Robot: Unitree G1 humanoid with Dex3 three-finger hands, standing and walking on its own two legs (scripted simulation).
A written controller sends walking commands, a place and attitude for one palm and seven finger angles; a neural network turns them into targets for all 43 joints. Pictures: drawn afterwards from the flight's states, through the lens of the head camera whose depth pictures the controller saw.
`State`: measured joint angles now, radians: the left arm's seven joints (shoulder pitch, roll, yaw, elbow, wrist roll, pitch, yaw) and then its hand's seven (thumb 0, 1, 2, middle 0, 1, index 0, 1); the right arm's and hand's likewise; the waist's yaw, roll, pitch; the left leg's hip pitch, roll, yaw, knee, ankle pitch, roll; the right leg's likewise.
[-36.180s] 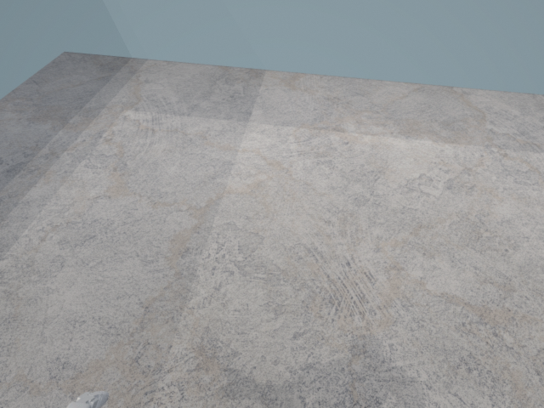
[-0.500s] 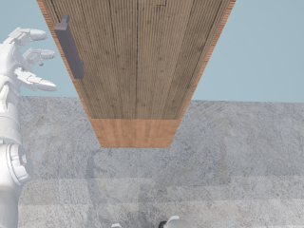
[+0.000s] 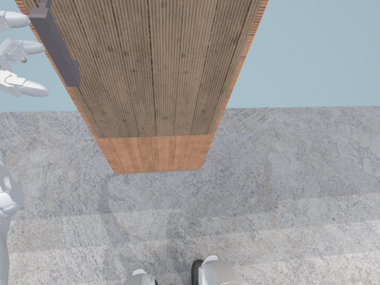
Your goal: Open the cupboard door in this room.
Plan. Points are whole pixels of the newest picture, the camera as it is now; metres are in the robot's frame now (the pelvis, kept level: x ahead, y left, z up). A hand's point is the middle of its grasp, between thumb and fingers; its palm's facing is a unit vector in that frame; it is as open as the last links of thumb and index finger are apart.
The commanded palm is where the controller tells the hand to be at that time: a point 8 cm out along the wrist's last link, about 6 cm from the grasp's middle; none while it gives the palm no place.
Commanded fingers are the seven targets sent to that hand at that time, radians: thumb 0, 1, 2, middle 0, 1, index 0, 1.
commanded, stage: slide the fingers in behind the handle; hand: left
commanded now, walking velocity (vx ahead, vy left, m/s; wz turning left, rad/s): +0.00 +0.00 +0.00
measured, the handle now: (61, 45) +0.56 +0.20 +0.12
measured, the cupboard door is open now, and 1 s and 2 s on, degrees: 0 0 0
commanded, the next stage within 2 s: close the thumb around the handle in 1.50 s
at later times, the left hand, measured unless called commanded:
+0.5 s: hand (46, 62) +0.51 +0.21 +0.13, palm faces -0.04 -1.00 -0.01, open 14.0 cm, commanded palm +0.49 +0.26 +0.12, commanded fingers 0.00 -0.50 0.30 -0.30 -1.20 -0.30 -1.20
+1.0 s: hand (66, 62) +0.51 +0.18 +0.12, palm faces -0.03 -1.00 -0.02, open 13.9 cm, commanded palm +0.49 +0.22 +0.12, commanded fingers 0.00 -0.50 0.30 -0.30 -1.20 -0.30 -1.20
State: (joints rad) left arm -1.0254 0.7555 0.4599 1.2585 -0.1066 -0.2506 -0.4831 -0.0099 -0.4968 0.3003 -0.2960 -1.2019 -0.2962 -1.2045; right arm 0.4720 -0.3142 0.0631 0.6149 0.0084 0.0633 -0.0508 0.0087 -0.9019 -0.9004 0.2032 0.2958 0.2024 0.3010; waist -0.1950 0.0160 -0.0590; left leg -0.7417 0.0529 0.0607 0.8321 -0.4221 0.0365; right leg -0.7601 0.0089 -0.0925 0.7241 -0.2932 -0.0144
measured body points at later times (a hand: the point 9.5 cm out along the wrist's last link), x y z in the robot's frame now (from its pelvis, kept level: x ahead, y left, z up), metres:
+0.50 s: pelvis +0.01 +0.00 +0.00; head +0.12 +0.02 +0.44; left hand +0.51 +0.27 +0.13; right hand +0.03 -0.27 -0.11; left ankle -0.02 +0.09 -0.70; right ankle +0.02 -0.12 -0.70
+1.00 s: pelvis +0.00 -0.01 +0.00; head +0.11 +0.00 +0.44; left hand +0.51 +0.23 +0.13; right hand +0.00 -0.28 -0.11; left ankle -0.02 +0.09 -0.70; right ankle +0.02 -0.12 -0.70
